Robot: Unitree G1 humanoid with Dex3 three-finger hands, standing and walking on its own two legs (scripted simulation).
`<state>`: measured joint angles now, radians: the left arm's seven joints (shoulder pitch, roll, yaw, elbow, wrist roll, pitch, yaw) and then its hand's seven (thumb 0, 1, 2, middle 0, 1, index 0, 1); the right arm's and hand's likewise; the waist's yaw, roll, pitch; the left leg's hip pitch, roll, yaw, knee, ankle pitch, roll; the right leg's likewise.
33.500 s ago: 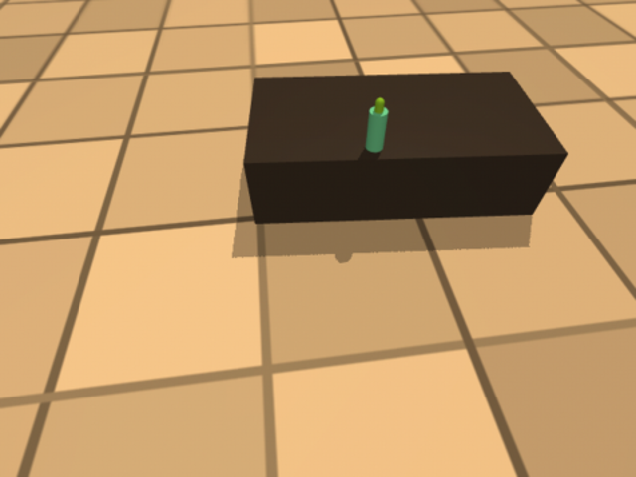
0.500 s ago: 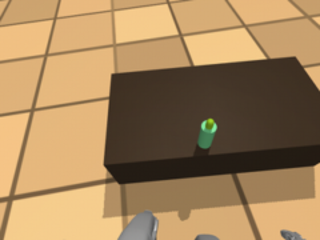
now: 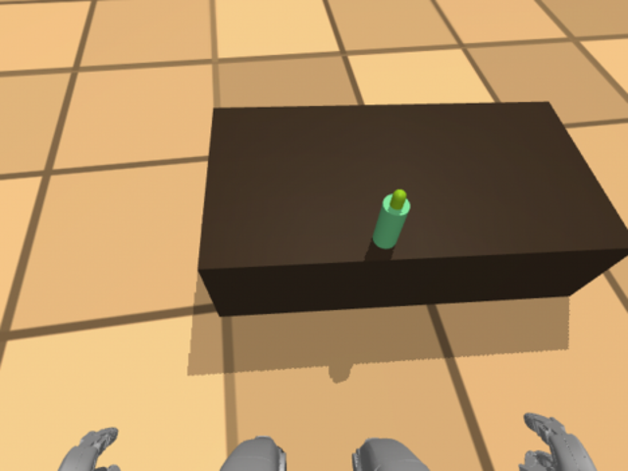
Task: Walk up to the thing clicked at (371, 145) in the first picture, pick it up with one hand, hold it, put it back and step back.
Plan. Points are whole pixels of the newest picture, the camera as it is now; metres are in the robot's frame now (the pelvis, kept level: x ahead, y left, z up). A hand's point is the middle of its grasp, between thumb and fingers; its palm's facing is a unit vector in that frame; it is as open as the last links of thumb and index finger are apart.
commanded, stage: step back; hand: right
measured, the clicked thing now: (392, 217) +0.70 -0.17 -0.33
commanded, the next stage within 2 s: stand in 2.00 s
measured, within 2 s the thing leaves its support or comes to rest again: neither
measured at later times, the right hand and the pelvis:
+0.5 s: hand out of the picture -0.09 -0.28 -0.16, palm faces -0.14 +0.90 -0.41, open 7.4 cm; pelvis -0.17 -0.01 -0.01, yaw +5 degrees
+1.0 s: hand out of the picture -0.21 -0.31 -0.15, palm faces -0.09 +0.91 -0.40, open 7.4 cm; pelvis -0.33 -0.04 +0.00, yaw +2 degrees
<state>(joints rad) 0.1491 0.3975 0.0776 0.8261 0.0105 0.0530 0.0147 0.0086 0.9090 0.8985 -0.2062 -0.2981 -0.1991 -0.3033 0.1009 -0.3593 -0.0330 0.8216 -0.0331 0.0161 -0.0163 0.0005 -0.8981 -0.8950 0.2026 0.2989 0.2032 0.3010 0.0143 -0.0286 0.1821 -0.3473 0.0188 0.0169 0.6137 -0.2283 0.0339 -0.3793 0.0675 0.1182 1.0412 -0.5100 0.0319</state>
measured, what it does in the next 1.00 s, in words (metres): walks backwards: right foot, then left foot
